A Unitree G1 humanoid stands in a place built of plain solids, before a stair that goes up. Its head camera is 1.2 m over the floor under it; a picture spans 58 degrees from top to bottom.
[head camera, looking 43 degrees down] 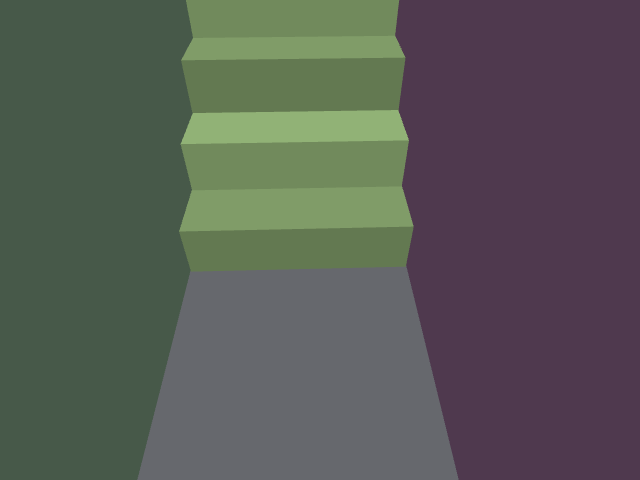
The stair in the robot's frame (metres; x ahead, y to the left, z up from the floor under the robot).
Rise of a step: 0.20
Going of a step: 0.24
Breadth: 0.81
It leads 2 degrees to the left of straight ahead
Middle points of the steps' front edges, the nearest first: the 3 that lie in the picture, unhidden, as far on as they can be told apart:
1.12 0.08 0.20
1.36 0.09 0.41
1.60 0.09 0.61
